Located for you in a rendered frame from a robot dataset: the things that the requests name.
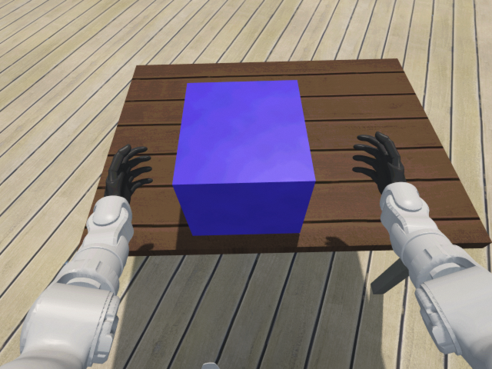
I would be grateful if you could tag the right robot upper arm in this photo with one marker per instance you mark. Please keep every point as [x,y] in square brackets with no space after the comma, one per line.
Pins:
[457,312]

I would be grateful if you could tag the carton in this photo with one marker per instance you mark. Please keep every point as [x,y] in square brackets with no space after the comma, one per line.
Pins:
[243,163]

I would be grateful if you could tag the left robot hand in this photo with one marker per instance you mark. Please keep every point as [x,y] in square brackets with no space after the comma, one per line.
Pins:
[120,177]

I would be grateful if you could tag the left robot forearm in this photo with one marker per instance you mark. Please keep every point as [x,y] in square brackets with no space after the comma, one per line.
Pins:
[100,260]

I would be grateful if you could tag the right robot forearm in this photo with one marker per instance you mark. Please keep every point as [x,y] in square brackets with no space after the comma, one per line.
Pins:
[415,238]

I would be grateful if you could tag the right robot hand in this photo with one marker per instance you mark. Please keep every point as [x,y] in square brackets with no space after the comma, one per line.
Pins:
[387,166]

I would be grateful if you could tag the table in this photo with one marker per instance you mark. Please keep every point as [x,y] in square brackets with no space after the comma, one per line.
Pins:
[341,99]

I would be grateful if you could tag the left robot upper arm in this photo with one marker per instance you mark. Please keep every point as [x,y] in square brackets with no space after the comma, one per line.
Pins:
[73,328]

